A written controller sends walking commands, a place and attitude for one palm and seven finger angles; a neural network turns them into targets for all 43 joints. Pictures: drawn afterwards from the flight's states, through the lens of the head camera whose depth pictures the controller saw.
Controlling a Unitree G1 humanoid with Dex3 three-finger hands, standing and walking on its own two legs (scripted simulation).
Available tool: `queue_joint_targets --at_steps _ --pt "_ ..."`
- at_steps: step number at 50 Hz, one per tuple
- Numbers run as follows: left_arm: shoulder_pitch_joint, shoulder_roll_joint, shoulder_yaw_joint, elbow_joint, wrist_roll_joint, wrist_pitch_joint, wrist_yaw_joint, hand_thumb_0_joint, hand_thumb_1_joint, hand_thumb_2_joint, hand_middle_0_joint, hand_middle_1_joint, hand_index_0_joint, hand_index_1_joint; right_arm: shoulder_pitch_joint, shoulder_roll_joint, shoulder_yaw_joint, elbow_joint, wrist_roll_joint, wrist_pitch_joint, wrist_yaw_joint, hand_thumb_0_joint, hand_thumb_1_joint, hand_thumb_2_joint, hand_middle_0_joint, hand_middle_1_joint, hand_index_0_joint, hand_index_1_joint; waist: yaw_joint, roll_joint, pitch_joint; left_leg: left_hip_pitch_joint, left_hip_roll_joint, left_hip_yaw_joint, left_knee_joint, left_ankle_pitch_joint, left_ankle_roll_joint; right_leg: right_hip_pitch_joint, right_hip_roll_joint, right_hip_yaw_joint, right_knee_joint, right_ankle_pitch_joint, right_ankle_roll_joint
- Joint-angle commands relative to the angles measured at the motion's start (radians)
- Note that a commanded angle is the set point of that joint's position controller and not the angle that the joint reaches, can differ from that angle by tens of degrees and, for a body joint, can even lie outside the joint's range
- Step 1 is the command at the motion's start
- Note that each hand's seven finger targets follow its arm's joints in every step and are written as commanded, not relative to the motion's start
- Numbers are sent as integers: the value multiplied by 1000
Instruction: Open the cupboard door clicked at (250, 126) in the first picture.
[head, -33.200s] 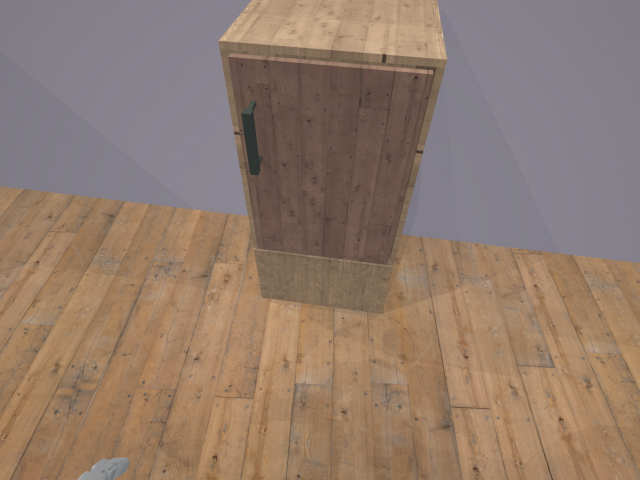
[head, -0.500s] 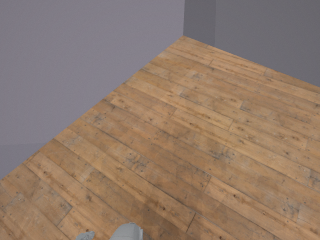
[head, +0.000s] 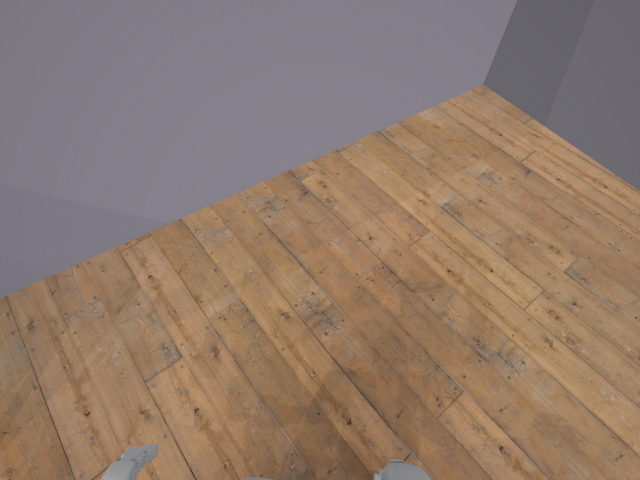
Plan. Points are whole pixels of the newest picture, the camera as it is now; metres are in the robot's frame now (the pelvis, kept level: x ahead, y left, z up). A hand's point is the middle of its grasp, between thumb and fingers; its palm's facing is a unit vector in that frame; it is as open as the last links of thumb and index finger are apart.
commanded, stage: turn to face it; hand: left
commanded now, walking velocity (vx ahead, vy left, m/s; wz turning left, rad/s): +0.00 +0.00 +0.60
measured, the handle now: out of the picture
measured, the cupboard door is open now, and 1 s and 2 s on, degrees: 46 46 46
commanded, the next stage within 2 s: none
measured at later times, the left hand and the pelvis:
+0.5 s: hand out of the picture +0.00 +0.21 -0.19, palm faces +0.35 -0.90 -0.24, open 7.4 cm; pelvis +0.02 +0.00 -0.02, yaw +19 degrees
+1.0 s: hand out of the picture +0.03 +0.18 -0.15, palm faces +0.56 -0.78 -0.27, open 7.4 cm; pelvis +0.06 -0.03 +0.00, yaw +37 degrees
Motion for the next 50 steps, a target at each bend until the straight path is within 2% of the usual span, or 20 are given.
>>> queue_joint_targets --at_steps 1,2,3,4,5,7,10,16,20,21,22,23,26,31,39,40,42,43,46,50 --pt "93 70 19 -56 -8 -36 6 0 900 900 -200 -300 -200 -300 -51 -218 -71 -89 10 -14 -16 0 -900 -900 200 300 200 300 29 160 -168 -21 161 -211 -53 358 116 235 60 -54 -285 145 -14" --pt "149 102 29 -46 -5 -48 11 0 900 900 -200 -300 -200 -300 -60 -192 -67 -96 18 -16 -14 0 -900 -900 200 300 200 300 61 80 -191 -104 108 -180 21 230 70 367 3 -7 -435 241 -23" --pt "184 204 49 -40 13 -59 22 0 900 900 -200 -300 -200 -300 -36 -118 -58 -112 29 -18 -7 0 -900 -900 200 300 200 300 72 -212 -224 -288 -27 -29 248 -97 -9 515 -263 254 -541 319 -102" --pt "179 250 48 -46 13 -55 26 0 900 900 -200 -300 -200 -300 -53 -124 -60 -126 23 -16 -5 0 -900 -900 200 300 200 300 79 -329 -210 -320 -64 30 515 -393 -38 424 -453 405 -559 448 -221" --pt "146 217 40 -58 8 -54 30 0 900 900 -200 -300 -200 -300 -41 -143 -65 -122 19 -8 -1 0 -900 -900 200 300 200 300 58 -222 -183 -299 -15 -17 641 -351 -29 346 -444 322 -542 453 -259" --pt "39 135 21 -74 5 -52 33 0 900 900 -200 -300 -200 -300 -30 -125 -64 -73 14 10 8 0 -900 -900 200 300 200 300 3 -252 -113 -316 28 9 745 -218 -49 289 -310 166 -521 458 -224" --pt "39 109 15 -75 7 -57 32 0 900 900 -200 -300 -200 -300 -37 -95 -50 -64 18 15 23 0 -900 -900 200 300 200 300 -6 -228 -113 -292 32 65 634 -159 -69 331 -247 -14 -481 618 -186" --pt "142 162 38 -39 14 -55 29 0 900 900 -200 -300 -200 -300 -118 -62 -29 -85 22 1 28 0 -900 -900 200 300 200 300 55 -222 -139 -189 11 170 251 -183 -60 444 -285 -84 -383 799 -191" --pt "110 166 45 -40 3 -50 18 0 900 900 -200 -300 -200 -300 -7 -110 -41 -68 16 -11 24 0 -900 -900 200 300 200 300 -16 -160 -181 77 -4 177 -32 42 -26 304 -269 -160 -201 691 -114" --pt "89 136 41 -59 -4 -46 14 0 900 900 -200 -300 -200 -300 90 -192 -63 -47 10 -20 20 0 -900 -900 200 300 200 300 -75 16 -245 262 117 20 -94 273 29 138 -213 -202 -20 453 -60" --pt "38 51 18 -109 -10 -40 7 0 900 900 -200 -300 -200 -300 171 -311 -94 -39 2 -23 10 0 -900 -900 200 300 200 300 -119 325 -249 348 407 -383 -145 665 194 -152 -55 -179 223 -249 12" --pt "-20 75 14 -130 1 -26 16 0 900 900 -200 -300 -200 -300 208 -321 -90 -15 9 -16 -1 0 -900 -900 200 300 200 300 -123 213 -259 325 450 -383 -129 708 267 -185 -60 -30 317 -271 -12" --pt "-21 77 25 -85 4 -20 10 0 900 900 -200 -300 -200 -300 39 -232 -65 -67 3 -23 -23 0 -900 -900 200 300 200 300 -54 206 -161 149 296 -243 -166 395 199 -174 -63 17 338 -79 -10" --pt "24 63 20 -61 0 -15 4 0 900 900 -200 -300 -200 -300 14 -215 -55 -74 4 -31 -23 0 -900 -900 200 300 200 300 -16 101 -168 148 229 -176 -162 414 168 -97 -19 4 188 -1 -3" --pt "84 64 18 -67 -8 -32 10 0 900 900 -200 -300 -200 -300 -40 -218 -71 -89 9 -13 -16 0 -900 -900 200 300 200 300 23 145 -167 -21 164 -241 -74 339 129 218 63 -46 -263 121 -18" --pt "130 90 25 -60 -6 -42 13 0 900 900 -200 -300 -200 -300 -53 -201 -69 -95 16 -13 -13 0 -900 -900 200 300 200 300 51 96 -178 -94 124 -220 -17 258 91 333 34 -24 -401 211 -25" --pt "166 238 49 -60 17 -54 27 0 900 900 -200 -300 -200 -300 -52 -103 -58 -128 25 -17 -5 0 -900 -900 200 300 200 300 78 -338 -191 -345 -93 33 433 -361 -40 449 -427 409 -584 350 -203" --pt "144 215 37 -65 9 -53 30 0 900 900 -200 -300 -200 -300 -49 -147 -65 -117 16 -10 -1 0 -900 -900 200 300 200 300 60 -236 -167 -318 -29 -19 620 -354 -28 341 -441 352 -560 378 -258" --pt "3 115 13 -92 2 -51 32 0 900 900 -200 -300 -200 -300 -10 -119 -63 -61 13 14 16 0 -900 -900 200 300 200 300 -20 -220 -103 -308 25 18 739 -166 -56 277 -267 83 -518 461 -204" --pt "67 119 22 -72 11 -57 33 0 900 900 -200 -300 -200 -300 -70 -84 -46 -73 20 13 26 0 -900 -900 200 300 200 300 15 -214 -109 -262 29 99 491 -174 -73 367 -259 -44 -467 644 -191"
